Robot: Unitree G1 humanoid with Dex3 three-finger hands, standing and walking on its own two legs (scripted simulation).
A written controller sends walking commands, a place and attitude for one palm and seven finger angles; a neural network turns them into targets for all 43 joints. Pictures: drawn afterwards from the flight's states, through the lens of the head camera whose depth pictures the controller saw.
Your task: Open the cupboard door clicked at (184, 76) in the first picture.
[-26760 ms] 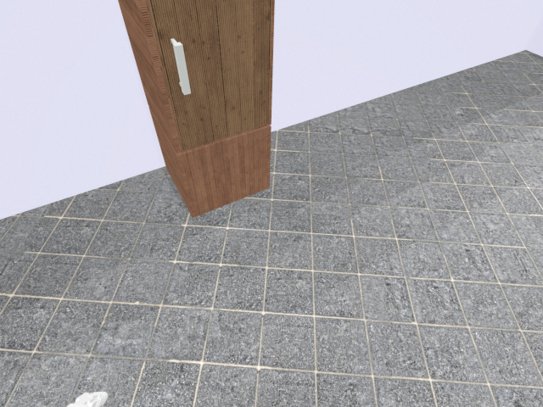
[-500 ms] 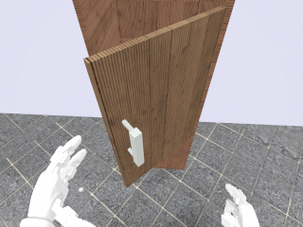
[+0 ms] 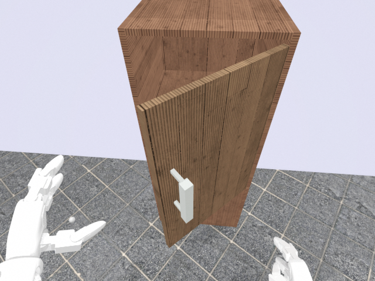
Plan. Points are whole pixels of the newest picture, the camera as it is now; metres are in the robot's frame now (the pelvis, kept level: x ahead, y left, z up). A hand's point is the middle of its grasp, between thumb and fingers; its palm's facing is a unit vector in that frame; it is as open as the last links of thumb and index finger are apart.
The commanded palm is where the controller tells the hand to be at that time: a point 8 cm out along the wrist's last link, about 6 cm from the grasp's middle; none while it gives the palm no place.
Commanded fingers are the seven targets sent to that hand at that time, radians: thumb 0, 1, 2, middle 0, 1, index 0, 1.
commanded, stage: draw the hand back to the body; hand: left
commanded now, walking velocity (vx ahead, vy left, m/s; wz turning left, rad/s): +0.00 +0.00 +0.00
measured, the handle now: (181, 196) +0.31 +0.06 +0.00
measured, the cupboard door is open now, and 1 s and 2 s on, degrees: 43 43 43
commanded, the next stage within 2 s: step back with the hand held close in 0.70 s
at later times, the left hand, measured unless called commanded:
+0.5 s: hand (47, 197) +0.19 +0.24 +0.17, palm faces +0.47 -0.79 -0.39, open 7.8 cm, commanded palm +0.14 +0.28 +0.19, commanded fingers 0.00 0.90 0.90 -0.20 -0.30 -0.20 -0.30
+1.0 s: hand (56, 199) +0.19 +0.23 +0.17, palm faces +0.40 -0.78 -0.48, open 7.4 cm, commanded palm +0.13 +0.26 +0.19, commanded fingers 0.00 0.90 0.90 -0.20 -0.30 -0.20 -0.30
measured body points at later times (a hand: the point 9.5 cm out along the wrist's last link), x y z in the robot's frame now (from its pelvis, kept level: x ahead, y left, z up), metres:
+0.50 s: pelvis +0.00 -0.02 +0.02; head -0.02 -0.04 +0.47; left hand +0.16 +0.28 +0.19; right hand +0.19 -0.24 -0.07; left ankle -0.02 +0.08 -0.72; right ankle -0.01 -0.12 -0.72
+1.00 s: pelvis -0.02 -0.03 +0.02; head -0.01 -0.05 +0.47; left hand +0.16 +0.27 +0.20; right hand +0.17 -0.27 -0.07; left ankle -0.02 +0.08 -0.72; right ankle -0.01 -0.12 -0.72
